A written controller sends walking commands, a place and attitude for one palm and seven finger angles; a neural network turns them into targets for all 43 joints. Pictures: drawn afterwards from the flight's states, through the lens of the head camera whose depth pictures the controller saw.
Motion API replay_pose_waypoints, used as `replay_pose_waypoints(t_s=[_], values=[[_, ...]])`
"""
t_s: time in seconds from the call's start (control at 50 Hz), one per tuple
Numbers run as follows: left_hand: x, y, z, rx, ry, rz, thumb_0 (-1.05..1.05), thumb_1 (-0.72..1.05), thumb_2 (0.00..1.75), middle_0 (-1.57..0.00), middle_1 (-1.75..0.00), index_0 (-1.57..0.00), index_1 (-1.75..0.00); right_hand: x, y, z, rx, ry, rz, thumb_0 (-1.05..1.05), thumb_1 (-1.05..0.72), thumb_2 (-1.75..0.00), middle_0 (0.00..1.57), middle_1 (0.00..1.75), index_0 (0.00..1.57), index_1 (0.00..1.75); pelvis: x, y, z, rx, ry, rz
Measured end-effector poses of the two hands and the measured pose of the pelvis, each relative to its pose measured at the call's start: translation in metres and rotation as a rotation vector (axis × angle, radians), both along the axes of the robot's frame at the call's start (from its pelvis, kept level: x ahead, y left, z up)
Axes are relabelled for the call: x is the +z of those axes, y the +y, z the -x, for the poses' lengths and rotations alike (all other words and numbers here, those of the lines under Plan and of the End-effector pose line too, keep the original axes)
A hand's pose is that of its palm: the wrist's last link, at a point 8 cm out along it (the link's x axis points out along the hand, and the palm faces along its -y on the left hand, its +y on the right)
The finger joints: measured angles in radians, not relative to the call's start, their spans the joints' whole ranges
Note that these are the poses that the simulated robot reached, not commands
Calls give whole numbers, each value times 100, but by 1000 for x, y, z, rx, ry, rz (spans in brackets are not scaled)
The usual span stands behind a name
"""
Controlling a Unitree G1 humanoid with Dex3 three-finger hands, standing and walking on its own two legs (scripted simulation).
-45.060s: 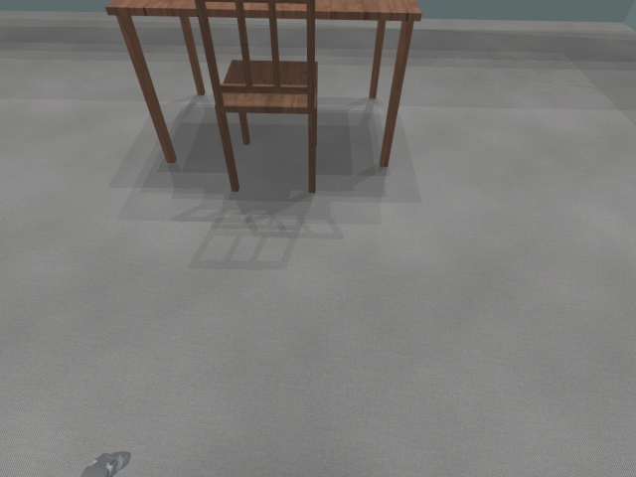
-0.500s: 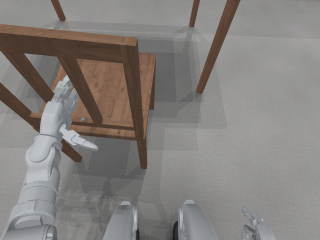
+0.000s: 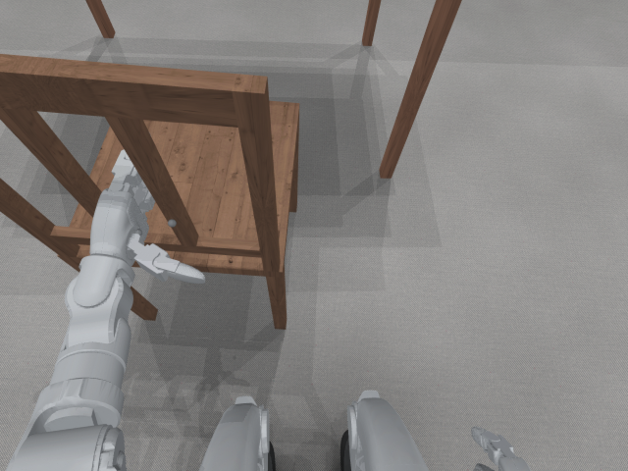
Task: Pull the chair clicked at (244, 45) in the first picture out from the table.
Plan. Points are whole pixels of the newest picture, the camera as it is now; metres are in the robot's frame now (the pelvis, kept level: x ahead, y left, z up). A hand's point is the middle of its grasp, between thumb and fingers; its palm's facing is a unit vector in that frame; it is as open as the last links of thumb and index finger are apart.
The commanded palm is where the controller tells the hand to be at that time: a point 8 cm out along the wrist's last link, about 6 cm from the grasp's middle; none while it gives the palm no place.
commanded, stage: push the fingers through the gap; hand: left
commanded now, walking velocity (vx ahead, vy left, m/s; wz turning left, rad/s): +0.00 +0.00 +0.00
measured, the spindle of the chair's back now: (80, 185) +0.47 +0.29 +0.02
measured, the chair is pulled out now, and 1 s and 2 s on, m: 0.30 0.30 0.35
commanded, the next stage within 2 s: hook a spindle and tug to test in 0.04 s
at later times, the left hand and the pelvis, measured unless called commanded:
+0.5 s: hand (172, 225) +0.41 +0.17 +0.02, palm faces -0.08 -0.99 -0.06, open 15.5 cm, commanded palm +0.39 +0.21 +0.02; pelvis +0.00 -0.01 +0.00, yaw +1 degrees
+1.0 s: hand (172, 213) +0.43 +0.17 +0.02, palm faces -0.10 -0.99 -0.04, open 6.0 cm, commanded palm +0.40 +0.22 +0.02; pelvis +0.01 +0.00 +0.00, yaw +0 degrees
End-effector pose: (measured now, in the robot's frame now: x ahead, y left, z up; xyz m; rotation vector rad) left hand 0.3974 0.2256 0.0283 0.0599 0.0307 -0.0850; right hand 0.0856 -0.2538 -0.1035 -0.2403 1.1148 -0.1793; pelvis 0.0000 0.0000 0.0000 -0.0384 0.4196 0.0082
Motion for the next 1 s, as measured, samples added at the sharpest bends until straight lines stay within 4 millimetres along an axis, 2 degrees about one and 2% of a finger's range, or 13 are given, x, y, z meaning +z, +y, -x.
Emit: replay_pose_waypoints(t_s=[0.2,0.28,0.4,0.56,0.7,0.78,1.0], values=[[4,-1,8,-19,-8,-1,-1,-49,30,-6,-9,-6,-8,3,-3,-18,20,-28,1,1,-90,-90,21,30,20,30,2,-4,-2,9,-7,1],[2,-5,10,-14,1,8,-1,-50,30,-8,-15,-8,-15,4,-6,-25,32,-46,5,1,-90,-90,21,30,20,30,2,-5,-2,11,-10,-1],[1,-4,7,7,-15,-3,-1,-50,30,-15,-37,-14,-37,1,-9,-29,42,-56,12,1,-90,-90,21,30,20,30,-2,-9,1,13,-7,-3],[0,1,2,4,-4,-6,-1,-44,32,-28,-77,-27,-77,-4,-12,-20,35,-27,12,1,-90,-90,21,30,20,30,-4,-12,3,16,-2,-2],[-1,3,-7,4,2,9,-1,-20,43,-38,-113,-38,-114,-5,-13,-9,18,1,19,1,-90,-90,21,30,20,30,-4,-11,2,13,6,0],[-1,2,-11,1,3,15,-1,0,51,-41,-126,-43,-129,-4,-13,-5,6,12,21,1,-90,-90,21,30,20,30,-4,-9,1,9,10,1],[-1,1,-15,-14,7,18,0,59,76,-41,-138,-44,-141,3,-6,-5,-18,11,12,1,-90,-90,21,30,20,30,1,-1,-7,-5,14,3]])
